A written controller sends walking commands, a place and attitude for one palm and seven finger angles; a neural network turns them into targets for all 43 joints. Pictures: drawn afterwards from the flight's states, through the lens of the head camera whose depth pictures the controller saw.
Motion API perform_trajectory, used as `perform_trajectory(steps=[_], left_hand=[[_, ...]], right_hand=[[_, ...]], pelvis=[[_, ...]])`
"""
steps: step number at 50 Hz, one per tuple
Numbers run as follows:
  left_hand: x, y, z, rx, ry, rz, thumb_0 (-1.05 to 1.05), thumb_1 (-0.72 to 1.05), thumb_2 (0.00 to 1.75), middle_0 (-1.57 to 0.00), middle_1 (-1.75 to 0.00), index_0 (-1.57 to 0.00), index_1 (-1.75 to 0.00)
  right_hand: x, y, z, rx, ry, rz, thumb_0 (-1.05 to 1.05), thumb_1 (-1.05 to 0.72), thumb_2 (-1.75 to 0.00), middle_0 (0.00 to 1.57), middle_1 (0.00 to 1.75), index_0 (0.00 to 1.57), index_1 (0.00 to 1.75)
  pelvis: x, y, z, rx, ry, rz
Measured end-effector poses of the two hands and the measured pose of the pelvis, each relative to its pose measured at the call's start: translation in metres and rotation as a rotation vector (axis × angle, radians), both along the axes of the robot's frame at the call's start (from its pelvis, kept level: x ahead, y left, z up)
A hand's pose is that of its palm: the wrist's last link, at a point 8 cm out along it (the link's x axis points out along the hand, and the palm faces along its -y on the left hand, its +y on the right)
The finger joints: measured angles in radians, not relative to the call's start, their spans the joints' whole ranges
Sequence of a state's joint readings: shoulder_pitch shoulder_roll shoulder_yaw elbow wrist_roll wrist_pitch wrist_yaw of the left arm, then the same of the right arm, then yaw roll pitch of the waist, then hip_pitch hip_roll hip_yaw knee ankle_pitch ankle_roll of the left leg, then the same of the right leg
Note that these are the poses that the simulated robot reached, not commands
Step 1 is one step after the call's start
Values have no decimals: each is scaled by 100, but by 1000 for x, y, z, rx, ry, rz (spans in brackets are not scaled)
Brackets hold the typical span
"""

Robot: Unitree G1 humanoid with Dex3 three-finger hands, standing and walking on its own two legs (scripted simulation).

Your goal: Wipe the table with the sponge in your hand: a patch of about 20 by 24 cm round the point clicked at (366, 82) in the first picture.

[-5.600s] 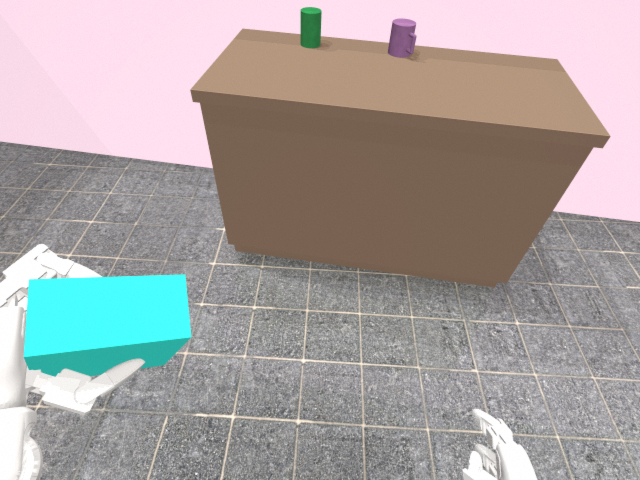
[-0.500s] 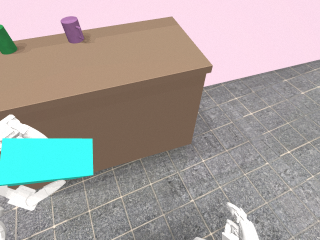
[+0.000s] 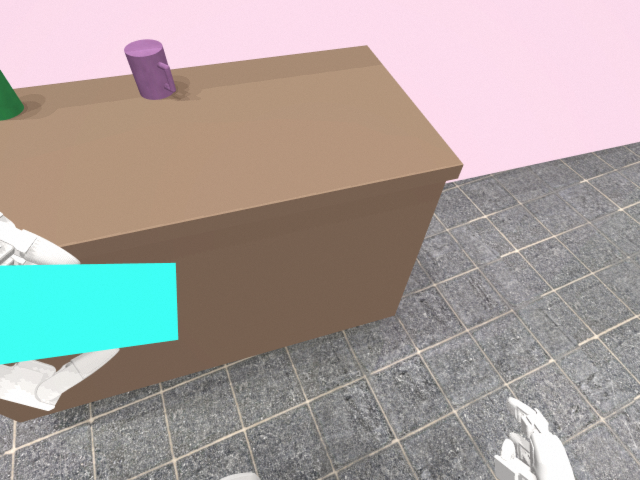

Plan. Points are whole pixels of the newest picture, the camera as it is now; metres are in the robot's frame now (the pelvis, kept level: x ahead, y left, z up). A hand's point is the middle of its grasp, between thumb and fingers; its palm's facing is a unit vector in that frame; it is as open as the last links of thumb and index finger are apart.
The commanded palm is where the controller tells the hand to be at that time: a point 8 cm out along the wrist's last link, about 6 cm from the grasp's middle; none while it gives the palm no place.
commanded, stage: take the last steps up to it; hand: left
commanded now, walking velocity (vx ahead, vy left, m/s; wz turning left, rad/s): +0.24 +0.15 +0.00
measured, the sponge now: (104, 308) +0.22 +0.20 +0.18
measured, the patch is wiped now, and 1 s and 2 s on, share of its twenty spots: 0.00 0.00 0.00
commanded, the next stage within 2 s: come to a stop and stand still in 0.64 s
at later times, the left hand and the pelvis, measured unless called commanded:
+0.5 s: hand (59, 245) +0.29 +0.27 +0.18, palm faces +0.43 -0.76 -0.48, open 10.2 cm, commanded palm +0.23 +0.30 +0.19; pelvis +0.07 +0.02 +0.02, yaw +2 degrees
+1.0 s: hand (21, 209) +0.32 +0.31 +0.19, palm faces +0.36 -0.85 -0.39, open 10.1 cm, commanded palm +0.26 +0.36 +0.19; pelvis +0.10 +0.08 +0.02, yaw -1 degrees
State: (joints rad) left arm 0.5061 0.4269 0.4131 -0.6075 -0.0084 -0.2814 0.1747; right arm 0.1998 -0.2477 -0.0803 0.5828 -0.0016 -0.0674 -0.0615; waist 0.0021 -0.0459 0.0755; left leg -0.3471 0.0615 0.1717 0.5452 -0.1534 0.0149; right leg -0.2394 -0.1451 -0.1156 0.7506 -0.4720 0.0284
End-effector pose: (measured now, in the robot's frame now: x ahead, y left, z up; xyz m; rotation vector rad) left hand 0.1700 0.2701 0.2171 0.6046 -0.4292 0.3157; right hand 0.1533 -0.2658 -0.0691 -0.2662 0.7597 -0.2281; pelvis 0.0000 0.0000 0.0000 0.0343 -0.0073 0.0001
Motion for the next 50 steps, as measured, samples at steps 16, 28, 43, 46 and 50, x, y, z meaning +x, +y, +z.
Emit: perform_trajectory(steps=[16,28,43,46,50], left_hand=[[43,-2,2,14,67,26,-1,-49,99,-72,-135,-74,-135],[84,36,-29,-121,209,109,-1,-49,99,-72,-135,-74,-135],[119,103,-2,-76,-13,19,-1,-49,99,-72,-135,-74,-135],[115,98,-4,-117,17,5,-1,-49,99,-72,-135,-74,-135],[108,85,-12,-146,90,-11,-1,-49,99,-72,-135,-74,-135]], right_hand=[[43,81,-36,218,38,107,1,-90,-89,20,30,21,30],[77,39,-7,61,89,58,1,-90,-89,20,30,20,30],[113,135,13,95,-27,65,1,-91,-90,20,30,20,30],[109,155,11,140,-14,107,1,-90,-89,20,30,20,30],[102,165,6,173,1,138,1,-90,-89,20,30,21,30]], pelvis=[[49,7,0,-19,4,20],[80,28,21,19,11,31],[104,84,11,-49,-2,-3],[104,86,15,-54,3,-8],[100,82,16,-52,4,-12]])
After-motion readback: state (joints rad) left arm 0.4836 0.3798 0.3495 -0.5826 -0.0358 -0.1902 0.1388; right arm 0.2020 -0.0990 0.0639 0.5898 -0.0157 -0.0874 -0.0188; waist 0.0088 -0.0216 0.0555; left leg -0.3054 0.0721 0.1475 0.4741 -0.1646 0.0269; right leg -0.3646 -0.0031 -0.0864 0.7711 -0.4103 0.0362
